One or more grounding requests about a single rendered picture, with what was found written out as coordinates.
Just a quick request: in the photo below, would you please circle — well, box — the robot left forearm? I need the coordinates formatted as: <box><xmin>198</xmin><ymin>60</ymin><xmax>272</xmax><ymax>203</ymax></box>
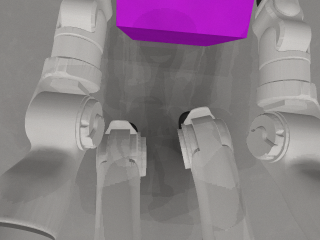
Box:
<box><xmin>25</xmin><ymin>0</ymin><xmax>113</xmax><ymax>137</ymax></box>

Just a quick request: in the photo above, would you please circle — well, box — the robot thigh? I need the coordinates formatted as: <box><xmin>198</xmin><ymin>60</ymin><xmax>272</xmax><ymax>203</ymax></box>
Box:
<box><xmin>177</xmin><ymin>115</ymin><xmax>255</xmax><ymax>240</ymax></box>
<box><xmin>94</xmin><ymin>129</ymin><xmax>147</xmax><ymax>240</ymax></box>

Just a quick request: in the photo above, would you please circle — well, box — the left robot upper arm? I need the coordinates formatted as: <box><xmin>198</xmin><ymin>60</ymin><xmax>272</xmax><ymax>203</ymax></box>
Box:
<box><xmin>0</xmin><ymin>91</ymin><xmax>105</xmax><ymax>240</ymax></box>

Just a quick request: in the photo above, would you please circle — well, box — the right robot thigh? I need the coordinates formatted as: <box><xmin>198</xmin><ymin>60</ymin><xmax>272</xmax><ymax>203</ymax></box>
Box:
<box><xmin>177</xmin><ymin>115</ymin><xmax>255</xmax><ymax>240</ymax></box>

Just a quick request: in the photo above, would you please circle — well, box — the right robot upper arm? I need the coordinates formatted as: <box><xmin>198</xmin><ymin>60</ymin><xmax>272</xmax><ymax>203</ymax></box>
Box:
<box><xmin>246</xmin><ymin>110</ymin><xmax>320</xmax><ymax>240</ymax></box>

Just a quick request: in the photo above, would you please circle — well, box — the left robot thigh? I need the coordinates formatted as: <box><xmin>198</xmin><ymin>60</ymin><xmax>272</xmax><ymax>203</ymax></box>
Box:
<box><xmin>94</xmin><ymin>129</ymin><xmax>147</xmax><ymax>240</ymax></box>

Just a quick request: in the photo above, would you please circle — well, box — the robot right forearm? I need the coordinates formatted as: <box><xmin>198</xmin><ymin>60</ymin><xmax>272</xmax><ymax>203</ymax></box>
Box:
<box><xmin>252</xmin><ymin>0</ymin><xmax>320</xmax><ymax>119</ymax></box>

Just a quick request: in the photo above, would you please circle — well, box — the carton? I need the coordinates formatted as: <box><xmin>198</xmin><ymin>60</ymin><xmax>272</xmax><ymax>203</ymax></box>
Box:
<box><xmin>116</xmin><ymin>0</ymin><xmax>254</xmax><ymax>47</ymax></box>

